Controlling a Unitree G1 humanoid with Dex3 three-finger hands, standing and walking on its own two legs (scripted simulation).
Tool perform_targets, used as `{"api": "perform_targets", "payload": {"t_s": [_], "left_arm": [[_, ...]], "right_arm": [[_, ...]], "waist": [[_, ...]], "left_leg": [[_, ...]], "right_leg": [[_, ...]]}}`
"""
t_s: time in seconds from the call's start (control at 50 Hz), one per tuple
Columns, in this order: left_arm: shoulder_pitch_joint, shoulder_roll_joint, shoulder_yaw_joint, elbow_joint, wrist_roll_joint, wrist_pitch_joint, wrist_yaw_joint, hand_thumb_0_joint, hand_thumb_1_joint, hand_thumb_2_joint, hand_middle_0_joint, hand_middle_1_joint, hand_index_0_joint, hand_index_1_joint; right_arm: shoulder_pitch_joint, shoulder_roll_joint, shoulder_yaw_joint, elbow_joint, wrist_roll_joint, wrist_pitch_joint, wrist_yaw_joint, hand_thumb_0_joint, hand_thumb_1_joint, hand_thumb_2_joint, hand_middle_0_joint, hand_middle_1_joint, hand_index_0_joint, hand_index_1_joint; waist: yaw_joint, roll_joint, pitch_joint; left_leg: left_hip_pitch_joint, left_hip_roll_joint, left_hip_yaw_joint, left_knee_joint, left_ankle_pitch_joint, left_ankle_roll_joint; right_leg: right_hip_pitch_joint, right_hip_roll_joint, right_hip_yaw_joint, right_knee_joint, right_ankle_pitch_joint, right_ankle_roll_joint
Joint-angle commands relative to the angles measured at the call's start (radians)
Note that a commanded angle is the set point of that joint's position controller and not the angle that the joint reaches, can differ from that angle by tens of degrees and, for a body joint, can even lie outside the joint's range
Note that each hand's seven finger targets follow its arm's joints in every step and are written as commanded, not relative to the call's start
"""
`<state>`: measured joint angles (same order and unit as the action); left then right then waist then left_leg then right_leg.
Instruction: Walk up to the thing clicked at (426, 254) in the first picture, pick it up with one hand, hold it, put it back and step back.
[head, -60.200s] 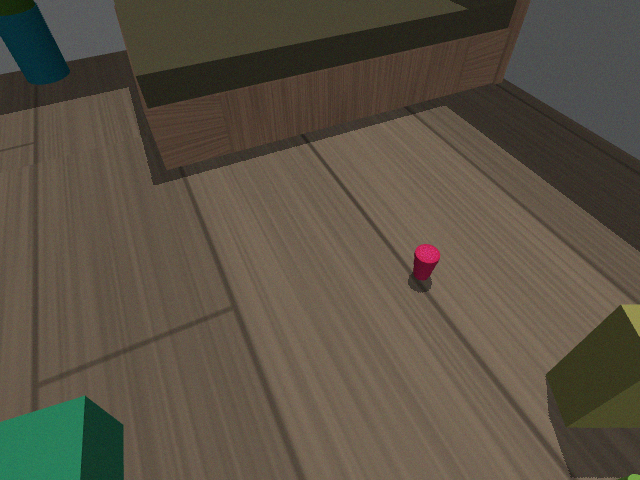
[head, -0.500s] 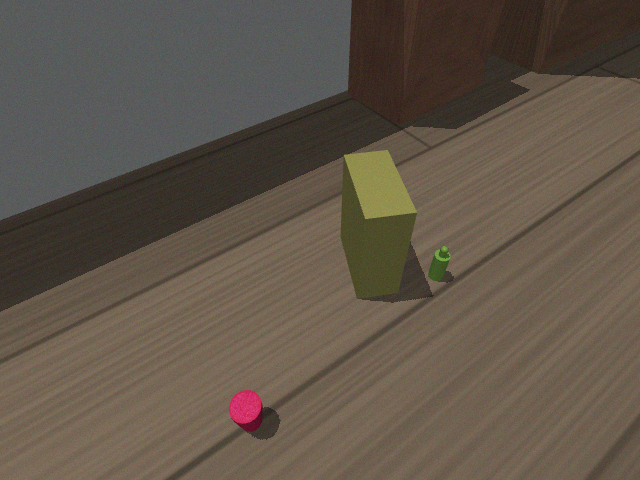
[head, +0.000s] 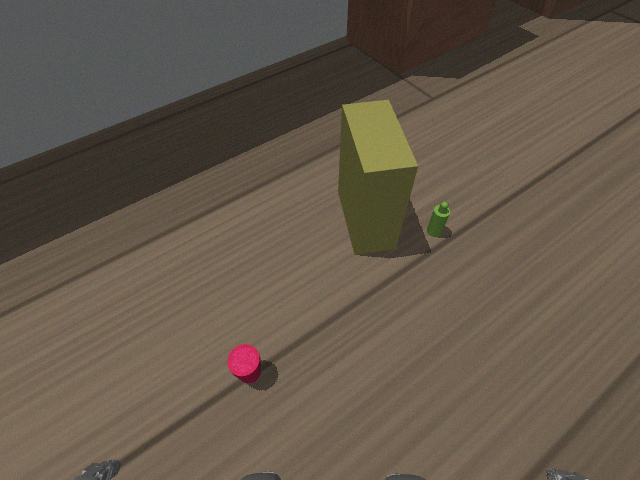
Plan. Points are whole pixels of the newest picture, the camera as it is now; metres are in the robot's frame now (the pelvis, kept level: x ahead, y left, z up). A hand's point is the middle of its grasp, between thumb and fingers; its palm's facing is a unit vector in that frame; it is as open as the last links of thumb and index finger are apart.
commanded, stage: step back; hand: left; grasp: from above
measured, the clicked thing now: (247, 366) +0.47 +0.24 -0.70
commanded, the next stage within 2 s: none
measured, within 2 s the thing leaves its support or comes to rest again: neither
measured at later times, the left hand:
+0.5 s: hand out of the picture +0.05 +0.28 -0.16, palm faces -0.12 -0.92 -0.38, open 7.4 cm
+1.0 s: hand out of the picture -0.09 +0.28 -0.15, palm faces -0.02 -0.93 -0.38, open 7.4 cm
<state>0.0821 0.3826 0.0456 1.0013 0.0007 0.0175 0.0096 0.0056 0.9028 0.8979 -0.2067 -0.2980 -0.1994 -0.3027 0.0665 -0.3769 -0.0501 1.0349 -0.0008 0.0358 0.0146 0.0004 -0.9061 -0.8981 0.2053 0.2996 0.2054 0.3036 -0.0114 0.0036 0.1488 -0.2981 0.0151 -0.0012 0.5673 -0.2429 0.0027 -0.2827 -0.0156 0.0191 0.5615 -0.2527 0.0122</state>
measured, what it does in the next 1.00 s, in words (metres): walks backwards: left foot, then right foot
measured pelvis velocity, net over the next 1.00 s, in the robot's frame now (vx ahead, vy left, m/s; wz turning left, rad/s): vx -0.23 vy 0.02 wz -0.01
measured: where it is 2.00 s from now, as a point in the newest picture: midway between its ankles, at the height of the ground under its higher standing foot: outside the picture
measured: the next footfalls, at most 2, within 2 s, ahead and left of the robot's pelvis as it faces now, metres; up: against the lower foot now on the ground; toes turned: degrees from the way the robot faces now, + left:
left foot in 0.18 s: +0.01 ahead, +0.13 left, +0.00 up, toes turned -2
right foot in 0.60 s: -0.11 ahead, -0.11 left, +0.00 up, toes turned -2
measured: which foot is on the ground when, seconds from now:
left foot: down 0.00-0.04, up 0.06-0.16, down 0.18-0.62, up 0.64-0.92, down 0.94-1.00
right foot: down 0.00-0.18, up 0.20-0.58, down 0.60-0.96, up 0.98-1.00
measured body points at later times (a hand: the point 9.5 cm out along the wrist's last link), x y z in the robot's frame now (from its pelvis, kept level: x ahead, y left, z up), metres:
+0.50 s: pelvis -0.09 +0.03 -0.01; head -0.01 +0.04 +0.43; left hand +0.05 +0.33 -0.13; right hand -0.04 -0.29 -0.12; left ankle -0.03 +0.13 -0.73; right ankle -0.14 -0.11 -0.68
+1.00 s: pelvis -0.23 +0.02 -0.01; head -0.17 +0.03 +0.43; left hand -0.09 +0.33 -0.13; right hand -0.15 -0.30 -0.13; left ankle -0.22 +0.12 -0.73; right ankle -0.17 -0.11 -0.71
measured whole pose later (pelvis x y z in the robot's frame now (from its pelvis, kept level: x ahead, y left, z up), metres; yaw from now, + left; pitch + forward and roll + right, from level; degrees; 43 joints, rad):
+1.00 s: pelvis -0.23 +0.02 -0.01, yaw +0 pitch -3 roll +0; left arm 0.10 0.39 0.06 0.77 0.01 0.06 0.02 0.01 0.90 0.90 -0.21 -0.30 -0.20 -0.30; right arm 0.18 -0.38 -0.05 0.88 -0.03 0.03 0.00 0.00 -0.91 -0.90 0.20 0.30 0.20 0.30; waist 0.00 -0.03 0.19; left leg -0.28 -0.06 -0.02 0.67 -0.34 0.04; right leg -0.43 0.00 0.05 0.83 -0.44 -0.01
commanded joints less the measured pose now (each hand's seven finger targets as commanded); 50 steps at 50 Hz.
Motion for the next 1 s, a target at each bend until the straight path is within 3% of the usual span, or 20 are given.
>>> {"api": "perform_targets", "payload": {"t_s": [0.0,0.04,0.08,0.12,0.16,0.2,0.22,0.26,0.44,0.56,0.58,0.6,0.62,0.68,0.8,0.9,0.92,0.94,0.96,0.98], "left_arm": [[0.011,0.259,0.067,-0.107,0.016,-0.006,0.013,0.000,0.900,0.900,-0.200,-0.300,-0.200,-0.300],[-0.052,0.294,0.077,-0.148,0.031,-0.005,0.016,0.000,0.900,0.900,-0.200,-0.300,-0.200,-0.300],[-0.119,0.300,0.080,-0.191,0.040,-0.007,0.023,0.000,0.900,0.900,-0.200,-0.300,-0.200,-0.300],[-0.150,0.272,0.068,-0.218,0.037,-0.002,0.025,0.000,0.900,0.900,-0.200,-0.300,-0.200,-0.300],[-0.085,0.156,0.049,-0.232,0.020,0.012,0.029,0.000,0.900,0.900,-0.200,-0.300,-0.200,-0.300],[0.008,0.179,0.054,-0.209,0.018,0.026,0.042,0.000,0.900,0.900,-0.200,-0.300,-0.200,-0.300],[-0.007,0.194,0.062,-0.198,0.022,0.024,0.047,0.000,0.900,0.900,-0.200,-0.300,-0.200,-0.300],[0.046,0.199,0.065,-0.182,0.013,0.023,0.040,0.000,0.900,0.900,-0.200,-0.300,-0.200,-0.300],[0.048,0.181,0.085,-0.246,0.014,0.014,0.013,0.000,0.900,0.900,-0.200,-0.300,-0.200,-0.300],[0.207,0.174,0.095,-0.177,0.028,-0.001,0.005,0.000,0.900,0.900,-0.200,-0.300,-0.200,-0.300],[0.202,0.243,0.113,-0.190,0.043,-0.011,0.006,0.000,0.900,0.900,-0.200,-0.300,-0.200,-0.300],[0.133,0.344,0.132,-0.220,0.030,-0.003,0.003,0.000,0.900,0.900,-0.200,-0.300,-0.200,-0.300],[0.073,0.354,0.132,-0.260,0.044,-0.011,0.005,0.000,0.900,0.900,-0.200,-0.300,-0.200,-0.300],[-0.042,0.242,0.103,-0.282,0.028,-0.011,0.017,0.000,0.900,0.900,-0.200,-0.300,-0.200,-0.300],[0.086,0.212,0.094,-0.296,0.037,-0.002,0.030,0.000,0.900,0.900,-0.200,-0.300,-0.200,-0.300],[0.067,0.216,0.073,-0.316,0.015,0.022,0.016,0.000,0.900,0.900,-0.200,-0.300,-0.200,-0.300],[0.076,0.177,0.066,-0.326,0.012,0.024,0.012,0.000,0.900,0.900,-0.200,-0.300,-0.200,-0.300],[0.010,0.195,0.078,-0.338,0.004,0.023,0.023,0.000,0.900,0.900,-0.200,-0.300,-0.200,-0.300],[-0.018,0.210,0.090,-0.320,0.019,0.024,0.033,0.000,0.900,0.900,-0.200,-0.300,-0.200,-0.300],[-0.007,0.206,0.087,-0.307,0.014,0.029,0.031,0.000,0.900,0.900,-0.200,-0.300,-0.200,-0.300]], "right_arm": [[0.029,-0.203,-0.049,-0.090,-0.004,0.001,-0.013,0.000,-0.900,-0.900,0.200,0.300,0.200,0.300],[0.081,-0.184,-0.054,-0.095,-0.010,0.010,-0.005,0.000,-0.900,-0.900,0.200,0.300,0.200,0.300],[0.173,-0.194,-0.061,-0.098,-0.002,0.015,0.000,0.000,-0.900,-0.900,0.200,0.300,0.200,0.300],[0.237,-0.200,-0.065,-0.094,-0.003,-0.003,-0.004,0.000,-0.900,-0.900,0.200,0.300,0.200,0.300],[0.171,-0.315,-0.090,-0.118,-0.042,-0.026,-0.014,0.000,-0.900,-0.900,0.200,0.300,0.200,0.300],[0.141,-0.355,-0.094,-0.162,-0.037,-0.031,-0.021,0.000,-0.900,-0.900,0.200,0.300,0.200,0.300],[0.105,-0.329,-0.093,-0.168,-0.035,-0.031,-0.031,0.000,-0.900,-0.900,0.200,0.300,0.200,0.300],[0.019,-0.266,-0.074,-0.197,-0.036,-0.038,-0.046,0.000,-0.900,-0.900,0.200,0.300,0.200,0.300],[0.141,-0.268,-0.073,-0.234,-0.027,-0.040,-0.056,0.000,-0.900,-0.900,0.200,0.300,0.200,0.300],[0.072,-0.258,-0.062,-0.249,-0.010,-0.011,-0.041,0.000,-0.900,-0.900,0.200,0.300,0.200,0.300],[0.085,-0.214,-0.047,-0.257,-0.005,-0.009,-0.038,0.000,-0.900,-0.900,0.200,0.300,0.200,0.300],[0.035,-0.182,-0.047,-0.272,0.002,-0.008,-0.047,0.000,-0.900,-0.900,0.200,0.300,0.200,0.300],[0.036,-0.219,-0.064,-0.253,-0.006,0.000,-0.054,0.000,-0.900,-0.900,0.200,0.300,0.200,0.300],[0.142,-0.202,-0.048,-0.201,0.014,-0.006,-0.053,0.000,-0.900,-0.900,0.200,0.300,0.200,0.300],[0.118,-0.188,-0.034,-0.240,-0.003,-0.021,-0.050,0.000,-0.900,-0.900,0.200,0.300,0.200,0.300],[0.206,-0.206,-0.060,-0.211,-0.023,-0.038,-0.039,0.000,-0.900,-0.900,0.200,0.300,0.200,0.300],[0.197,-0.286,-0.083,-0.226,-0.044,-0.040,-0.039,0.000,-0.900,-0.900,0.200,0.300,0.200,0.300],[0.147,-0.380,-0.095,-0.250,-0.033,-0.036,-0.027,0.000,-0.900,-0.900,0.200,0.300,0.200,0.300],[0.141,-0.369,-0.098,-0.249,-0.037,-0.040,-0.030,0.000,-0.900,-0.900,0.200,0.300,0.200,0.300],[0.114,-0.321,-0.086,-0.251,-0.036,-0.043,-0.036,0.000,-0.900,-0.900,0.200,0.300,0.200,0.300]], "waist": [[0.006,-0.096,-0.210],[-0.007,-0.229,-0.186],[-0.045,-0.243,-0.179],[-0.079,-0.203,-0.202],[-0.030,0.254,-0.140],[-0.016,0.160,-0.231],[-0.012,0.143,-0.216],[0.040,0.134,-0.195],[-0.032,0.133,-0.217],[0.038,0.131,-0.264],[0.033,-0.056,-0.232],[0.065,-0.291,-0.172],[0.055,-0.259,-0.108],[-0.030,-0.153,-0.091],[0.061,-0.178,-0.181],[0.011,-0.118,-0.229],[0.015,0.073,-0.234],[-0.019,0.248,-0.198],[-0.040,0.194,-0.172],[-0.018,0.085,-0.163]], "left_leg": [[0.038,0.004,-0.068,0.140,0.008,0.078],[0.057,-0.084,-0.005,0.365,-0.251,0.042],[0.074,-0.042,-0.078,0.421,-0.314,0.052],[0.107,-0.007,-0.050,0.147,-0.124,0.059],[0.144,0.236,-0.447,-0.187,0.424,0.108],[0.163,0.339,-0.465,-0.136,0.681,0.195],[0.125,0.344,-0.479,-0.152,0.568,0.226],[0.148,0.255,-0.319,-0.100,0.543,0.220],[0.256,0.270,-0.260,-0.052,0.538,0.259],[0.010,0.179,-0.169,0.049,0.225,0.120],[-0.180,0.067,-0.133,0.186,0.019,0.057],[-0.218,-0.118,-0.045,0.405,-0.346,0.001],[-0.172,-0.085,-0.152,0.593,-0.398,-0.009],[-0.190,-0.143,-0.169,0.662,-0.245,-0.008],[-0.185,-0.074,-0.082,0.308,-0.284,-0.027],[0.117,0.000,-0.083,-0.158,0.089,0.033],[0.192,0.198,-0.346,-0.171,0.230,0.105],[0.071,0.361,-0.513,-0.220,0.339,0.260],[-0.007,0.394,-0.567,-0.227,0.344,0.318],[0.007,0.334,-0.436,-0.190,0.403,0.283]], "right_leg": [[-0.030,-0.191,0.221,-0.092,0.233,-0.196],[-0.138,-0.320,0.331,-0.190,0.227,-0.278],[-0.195,-0.337,0.315,-0.157,0.220,-0.274],[-0.150,-0.234,0.211,-0.001,0.212,-0.170],[-0.306,0.117,0.072,0.385,-0.283,-0.044],[-0.280,0.150,0.214,0.577,-0.414,-0.043],[-0.267,0.137,0.229,0.647,-0.379,-0.043],[-0.289,0.123,0.215,0.707,-0.279,-0.032],[-0.201,0.078,0.110,0.443,-0.282,0.011],[0.173,0.028,0.019,-0.148,0.050,-0.051],[0.226,-0.111,0.270,-0.176,0.054,-0.093],[0.043,-0.339,0.515,-0.247,0.139,-0.286],[-0.102,-0.405,0.584,-0.261,0.181,-0.342],[-0.031,-0.199,0.227,-0.140,0.384,-0.208],[0.240,-0.227,0.222,-0.043,0.511,-0.233],[0.064,-0.160,0.172,0.080,0.328,-0.128],[-0.120,-0.051,0.098,0.214,0.066,-0.062],[-0.165,0.093,0.022,0.407,-0.372,-0.029],[-0.142,0.096,0.139,0.580,-0.414,-0.028],[-0.164,0.109,0.189,0.645,-0.367,-0.039]]}}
